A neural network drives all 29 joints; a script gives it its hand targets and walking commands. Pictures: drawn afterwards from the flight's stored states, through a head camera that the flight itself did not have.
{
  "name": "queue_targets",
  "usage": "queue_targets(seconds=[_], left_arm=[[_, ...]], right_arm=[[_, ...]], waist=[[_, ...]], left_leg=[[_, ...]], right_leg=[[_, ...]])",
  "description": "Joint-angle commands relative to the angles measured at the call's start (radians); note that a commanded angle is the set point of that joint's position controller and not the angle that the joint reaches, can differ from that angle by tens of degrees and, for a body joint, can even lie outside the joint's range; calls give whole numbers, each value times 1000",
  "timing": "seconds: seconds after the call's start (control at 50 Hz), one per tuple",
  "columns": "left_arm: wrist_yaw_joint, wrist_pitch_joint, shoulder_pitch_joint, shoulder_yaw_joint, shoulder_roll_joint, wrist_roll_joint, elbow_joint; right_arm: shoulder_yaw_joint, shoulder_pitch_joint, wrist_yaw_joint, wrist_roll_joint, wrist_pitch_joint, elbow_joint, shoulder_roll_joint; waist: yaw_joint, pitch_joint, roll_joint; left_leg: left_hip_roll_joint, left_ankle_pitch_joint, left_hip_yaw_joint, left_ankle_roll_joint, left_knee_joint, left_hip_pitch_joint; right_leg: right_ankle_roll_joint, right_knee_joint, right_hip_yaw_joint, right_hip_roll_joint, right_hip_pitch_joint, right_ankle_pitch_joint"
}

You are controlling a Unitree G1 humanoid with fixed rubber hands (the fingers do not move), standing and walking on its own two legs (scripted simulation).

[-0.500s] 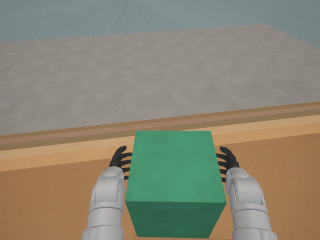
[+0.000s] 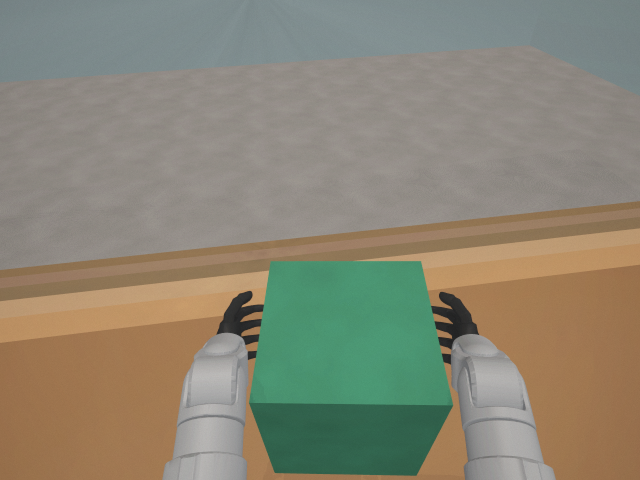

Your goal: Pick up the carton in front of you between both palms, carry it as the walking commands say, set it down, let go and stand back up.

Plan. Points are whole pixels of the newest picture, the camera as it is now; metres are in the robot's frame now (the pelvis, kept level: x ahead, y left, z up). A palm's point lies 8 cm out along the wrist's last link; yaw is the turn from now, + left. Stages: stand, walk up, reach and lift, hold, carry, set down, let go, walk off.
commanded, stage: hold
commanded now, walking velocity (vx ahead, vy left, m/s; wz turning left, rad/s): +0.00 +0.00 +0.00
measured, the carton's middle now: (345, 371) +0.30 +0.00 -0.03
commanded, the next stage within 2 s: carry in 0.42 s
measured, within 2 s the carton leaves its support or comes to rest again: neither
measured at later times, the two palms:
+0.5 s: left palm (230, 343) +0.29 +0.15 +0.05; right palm (463, 345) +0.29 -0.15 +0.05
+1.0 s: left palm (230, 259) +0.42 +0.17 +0.09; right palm (430, 252) +0.43 -0.13 +0.09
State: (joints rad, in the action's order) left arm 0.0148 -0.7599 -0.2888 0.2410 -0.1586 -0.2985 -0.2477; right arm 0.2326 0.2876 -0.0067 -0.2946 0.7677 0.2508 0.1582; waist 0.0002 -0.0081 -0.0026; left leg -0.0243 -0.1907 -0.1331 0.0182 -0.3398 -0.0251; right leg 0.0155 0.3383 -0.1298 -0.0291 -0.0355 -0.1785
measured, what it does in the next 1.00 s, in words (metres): walks ahead: right foot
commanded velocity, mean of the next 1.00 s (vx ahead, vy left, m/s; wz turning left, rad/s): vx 0.31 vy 0.00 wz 0.00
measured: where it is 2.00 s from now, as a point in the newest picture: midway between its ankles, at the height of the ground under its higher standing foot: (317, 366)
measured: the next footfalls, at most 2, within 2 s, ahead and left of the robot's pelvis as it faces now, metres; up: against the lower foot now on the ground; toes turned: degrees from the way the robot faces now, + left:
right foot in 0.82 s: +0.15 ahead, -0.09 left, +0.00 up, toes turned -8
left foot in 1.16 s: +0.43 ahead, +0.14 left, +0.00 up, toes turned +12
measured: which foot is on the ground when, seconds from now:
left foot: down 0.00-0.84, up 0.86-1.00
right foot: down 0.00-0.64, up 0.66-0.80, down 0.82-1.00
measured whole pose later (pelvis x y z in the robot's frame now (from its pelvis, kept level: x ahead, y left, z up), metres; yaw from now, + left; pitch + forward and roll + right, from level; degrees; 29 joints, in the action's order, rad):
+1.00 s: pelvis +0.18 +0.01 +0.00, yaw +2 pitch +6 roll +1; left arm -0.12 -1.20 -0.04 0.05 -0.13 -0.07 0.45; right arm 0.07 0.04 0.11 -0.06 1.20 -0.45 0.13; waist -0.01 0.16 0.02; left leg 0.06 -0.40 0.12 0.00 -0.89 -0.50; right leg -0.02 0.34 0.18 0.04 -0.17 -0.28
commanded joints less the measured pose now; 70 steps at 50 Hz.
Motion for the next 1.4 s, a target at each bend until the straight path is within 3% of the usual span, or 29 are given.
queue_targets(seconds=[0.0, 0.38, 0.4, 0.44, 0.46, 0.52, 0.58, 0.6, 0.62, 0.64, 0.66, 0.7, 0.74, 0.78, 0.8, 0.82, 0.84, 0.86, 0.88, 0.92, 1.0, 1.08, 1.14, 1.16, 1.18, 1.2, 1.26, 1.3, 1.38], left_arm=[[237, 22, -445, -522, -904, 266, 14], [236, 19, -447, -522, -906, 267, 18], [232, 19, -476, -546, -919, 286, 31], [226, 14, -464, -561, -913, 296, 57], [220, 10, -478, -584, -924, 307, 88], [194, -25, -454, -645, -933, 341, 174], [162, -94, -448, -712, -911, 386, 282], [151, -123, -449, -731, -900, 404, 313], [139, -153, -447, -753, -888, 422, 350], [127, -184, -446, -775, -877, 440, 383], [116, -215, -440, -790, -854, 456, 410], [97, -260, -426, -826, -847, 501, 489], [76, -300, -351, -851, -847, 520, 558], [58, -334, -259, -853, -847, 527, 602], [51, -351, -218, -847, -848, 524, 627], [45, -369, -158, -837, -846, 516, 640], [37, -378, -130, -823, -840, 502, 643], [29, -387, -127, -809, -849, 497, 682], [25, -401, -134, -815, -864, 509, 722], [20, -421, -184, -831, -866, 529, 782], [22, -449, -186, -862, -819, 580, 822], [17, -476, -167, -854, -752, 592, 815], [11, -498, -187, -854, -721, 596, 826], [11, -507, -206, -848, -701, 595, 837], [13, -519, -230, -848, -701, 601, 852], [18, -521, -227, -851, -715, 605, 834], [40, -497, -225, -853, -827, 588, 802], [47, -475, -196, -852, -876, 566, 782], [33, -439, -171, -846, -858, 515, 767]], right_arm=[[-524, 467, -241, 272, -32, -33, 907], [-523, 470, -243, 269, -32, -36, 901], [-545, 496, -241, 276, -31, -50, 912], [-557, 489, -234, 295, -27, -77, 909], [-582, 500, -229, 309, -22, -106, 913], [-664, 501, -211, 357, 11, -201, 921], [-741, 509, -186, 414, 78, -306, 915], [-750, 509, -175, 427, 105, -326, 906], [-761, 482, -161, 437, 134, -344, 893], [-759, 438, -145, 437, 162, -360, 866], [-751, 397, -126, 429, 190, -381, 846], [-764, 371, -95, 447, 241, -482, 827], [-796, 328, -77, 478, 283, -579, 826], [-814, 253, -69, 497, 325, -641, 819], [-823, 212, -67, 509, 343, -667, 815], [-831, 203, -66, 522, 362, -693, 808], [-844, 237, -69, 542, 385, -746, 804], [-870, 273, -73, 567, 403, -786, 812], [-879, 257, -77, 581, 414, -791, 829], [-877, 246, -75, 595, 425, -795, 840], [-841, 176, -39, 560, 439, -795, 813], [-799, 133, -8, 519, 462, -786, 747], [-774, 124, -1, 514, 481, -780, 714], [-764, 117, 0, 508, 487, -774, 705], [-757, 128, 1, 506, 488, -758, 698], [-762, 139, -2, 518, 488, -770, 723], [-822, 224, -31, 561, 473, -815, 844], [-856, 242, -52, 588, 457, -825, 879], [-887, 254, -80, 610, 438, -831, 841]], waist=[[0, 206, 1], [1, 198, -1], [5, 182, 14], [1, 180, 22], [1, 166, 28], [-5, 260, 104], [-2, 266, 142], [-2, 251, 101], [5, 232, -17], [23, 217, -214], [28, 158, -265], [28, 187, -177], [27, 263, -156], [13, 333, -148], [8, 372, -105], [-14, 407, -9], [-23, 375, 255], [-31, 326, 254], [-29, 281, 164], [-25, 271, 66], [-19, 255, 125], [-17, 202, 172], [13, 276, 86], [38, 312, -39], [38, 364, -288], [29, 340, -233], [17, 327, -28], [11, 329, -55], [16, 297, -93]], left_leg=[[-76, 172, 74, 4, 50, 17], [-75, 152, 71, 5, 51, 12], [97, -17, 48, -19, -31, -128], [70, -421, 12, -26, -8, -225], [62, -496, 29, -26, -32, -264], [22, -248, 148, -5, -204, -276], [-1, -248, 213, -12, -135, -240], [22, -269, 185, -21, -77, -176], [120, -364, 35, -54, 23, -116], [271, -450, -216, -116, 141, -32], [358, -334, -347, -182, 162, 39], [362, -71, -275, -214, 119, 76], [291, 93, -98, -168, 62, 76], [218, 73, 67, -117, -46, -35], [193, 39, 126, -88, -128, -189], [148, -54, 197, -51, -295, -385], [63, -253, 286, -16, -523, -677], [73, -365, 217, -30, -627, -789], [113, -361, 177, -35, -696, -838], [148, -288, 182, -31, -636, -818], [94, -112, 280, -9, -384, -637], [50, 55, 360, -28, -210, -417], [7, 12, 427, -50, -149, -10], [169, -165, 169, -79, -50, 117], [439, -290, -333, -206, 106, 245], [479, -189, -418, -253, 147, 215], [398, 21, -158, -198, 123, 73], [348, 34, -24, -154, 142, 27], [301, 152, 100, -164, 151, 77]], right_leg=[[7, -45, 69, -72, 53, 163], [5, -43, 71, -72, 40, 136], [-5, 35, 43, 107, -84, -53], [-24, -18, -6, 98, -171, -466], [-35, -25, -16, 104, -200, -551], [-81, -50, -71, 175, -165, -453], [-102, -43, -65, 206, -218, -521], [-82, 11, -8, 179, -290, -516], [-46, 157, 89, 121, -388, -460], [-4, 394, 218, 47, -522, -348], [0, 410, 243, 45, -668, -350], [-16, 360, 220, 74, -659, -374], [-14, 215, 281, 22, -519, -224], [-12, 33, 347, -11, -234, -68], [-24, -4, 320, 19, 2, -25], [-64, -44, 146, 160, 220, -115], [-170, -98, -240, 410, 331, -169], [-258, -100, -365, 495, 320, -69], [-275, -101, -325, 489, 283, 8], [-217, -137, -169, 429, 225, 41], [-152, -149, 100, 306, 130, 154], [-109, -110, 217, 282, -13, 164], [-55, 226, 349, 209, -185, 276], [-15, 469, 365, 156, -328, 120], [27, 763, 335, 41, -569, -202], [-3, 901, 191, 72, -653, -321], [-56, 883, 127, 174, -650, -168], [-53, 782, 156, 167, -603, -102], [-34, 605, 230, 130, -668, -30]])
